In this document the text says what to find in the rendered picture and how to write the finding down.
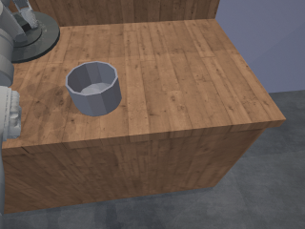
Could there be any robot left hand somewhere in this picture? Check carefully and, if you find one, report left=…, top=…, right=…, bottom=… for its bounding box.
left=7, top=0, right=38, bottom=42

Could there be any left robot forearm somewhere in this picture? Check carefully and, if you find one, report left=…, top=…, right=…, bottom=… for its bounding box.
left=0, top=0, right=19, bottom=87

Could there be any pot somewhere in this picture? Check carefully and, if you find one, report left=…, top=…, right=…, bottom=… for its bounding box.
left=65, top=61, right=122, bottom=116

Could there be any table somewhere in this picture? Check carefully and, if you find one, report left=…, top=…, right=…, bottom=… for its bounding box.
left=1, top=0, right=286, bottom=215

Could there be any knob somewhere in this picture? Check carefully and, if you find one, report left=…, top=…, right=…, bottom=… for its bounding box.
left=14, top=13, right=31, bottom=32

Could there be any left robot upper arm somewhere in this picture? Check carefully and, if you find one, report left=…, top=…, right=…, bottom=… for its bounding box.
left=0, top=86, right=22, bottom=229

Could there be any lid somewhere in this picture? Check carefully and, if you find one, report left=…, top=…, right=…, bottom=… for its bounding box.
left=11, top=11, right=60, bottom=64

